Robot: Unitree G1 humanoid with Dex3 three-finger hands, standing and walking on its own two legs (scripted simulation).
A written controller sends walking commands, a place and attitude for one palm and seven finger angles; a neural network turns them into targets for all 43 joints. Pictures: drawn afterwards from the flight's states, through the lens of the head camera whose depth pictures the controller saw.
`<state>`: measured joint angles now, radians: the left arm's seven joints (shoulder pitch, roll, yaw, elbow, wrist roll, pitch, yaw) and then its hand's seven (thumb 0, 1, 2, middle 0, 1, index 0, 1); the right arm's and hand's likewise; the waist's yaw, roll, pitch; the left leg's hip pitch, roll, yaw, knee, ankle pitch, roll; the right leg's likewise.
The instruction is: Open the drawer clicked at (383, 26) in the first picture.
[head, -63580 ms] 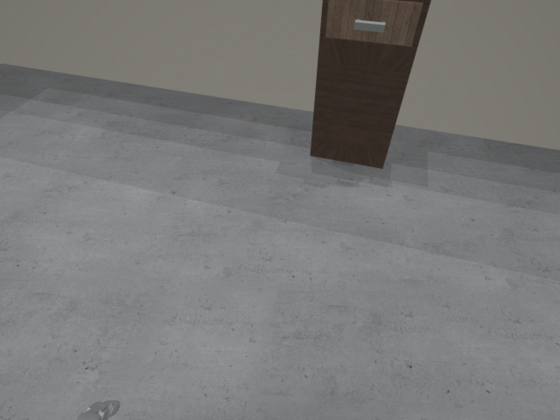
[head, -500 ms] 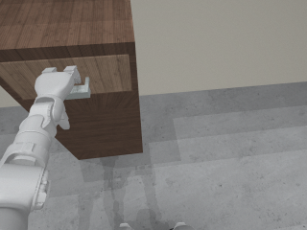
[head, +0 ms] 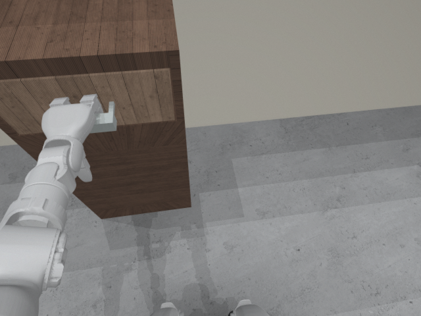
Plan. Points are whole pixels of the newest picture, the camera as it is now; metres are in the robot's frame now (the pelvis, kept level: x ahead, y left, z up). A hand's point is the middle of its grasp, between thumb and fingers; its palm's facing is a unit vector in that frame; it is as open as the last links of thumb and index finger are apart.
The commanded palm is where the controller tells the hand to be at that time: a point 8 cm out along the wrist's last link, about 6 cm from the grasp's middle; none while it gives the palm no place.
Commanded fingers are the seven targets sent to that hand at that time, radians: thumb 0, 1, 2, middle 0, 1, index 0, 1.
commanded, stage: lower the fingers behind the handle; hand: left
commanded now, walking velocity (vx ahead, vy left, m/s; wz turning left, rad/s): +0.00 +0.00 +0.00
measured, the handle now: (86, 116) +0.52 +0.25 +0.02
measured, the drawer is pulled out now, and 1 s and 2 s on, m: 0.00 0.00 0.04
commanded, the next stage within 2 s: close the thumb around the handle in 0.58 s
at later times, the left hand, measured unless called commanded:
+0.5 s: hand (85, 140) +0.47 +0.25 +0.00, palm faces -0.10 -0.03 -0.99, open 13.8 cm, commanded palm +0.46 +0.24 +0.05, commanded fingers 0.00 -0.50 0.30 -0.30 -1.20 -0.30 -1.20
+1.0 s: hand (84, 142) +0.47 +0.25 +0.00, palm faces -0.06 -0.04 -1.00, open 10.9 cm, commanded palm +0.45 +0.24 +0.05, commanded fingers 0.00 0.45 0.71 -0.37 -1.30 -0.37 -1.30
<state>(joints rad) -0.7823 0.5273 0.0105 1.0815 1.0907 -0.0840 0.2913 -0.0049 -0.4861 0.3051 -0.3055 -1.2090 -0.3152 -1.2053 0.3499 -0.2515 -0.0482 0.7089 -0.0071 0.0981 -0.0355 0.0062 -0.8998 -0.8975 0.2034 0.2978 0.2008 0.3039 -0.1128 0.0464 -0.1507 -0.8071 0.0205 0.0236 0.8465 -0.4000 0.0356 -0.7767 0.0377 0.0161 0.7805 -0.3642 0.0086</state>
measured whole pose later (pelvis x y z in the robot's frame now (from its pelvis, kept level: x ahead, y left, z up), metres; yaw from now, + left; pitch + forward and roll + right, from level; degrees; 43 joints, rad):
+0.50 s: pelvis -0.01 +0.00 -0.01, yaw +0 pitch +22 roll -3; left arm -0.84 0.51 -0.01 1.13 1.09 -0.02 0.32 0.00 -0.49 0.30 -0.32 -1.21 -0.31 -1.20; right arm 0.35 -0.24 -0.04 0.72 -0.01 0.10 -0.03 0.01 -0.90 -0.90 0.20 0.30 0.20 0.30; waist -0.13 0.05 -0.15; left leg -0.87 0.02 0.02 0.90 -0.41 0.04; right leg -0.83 0.04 0.01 0.83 -0.37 0.01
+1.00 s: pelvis +0.00 +0.00 -0.01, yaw +0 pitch +22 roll -3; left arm -0.77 0.49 0.01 1.06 1.09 -0.04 0.35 -0.01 -0.05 0.49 -0.33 -1.25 -0.35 -1.25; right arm 0.34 -0.25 -0.06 0.73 -0.02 0.10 -0.02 0.01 -0.90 -0.90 0.20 0.30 0.20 0.30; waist -0.11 0.06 -0.16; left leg -0.86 0.02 0.02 0.90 -0.42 0.04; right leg -0.82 0.04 0.01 0.82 -0.38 0.01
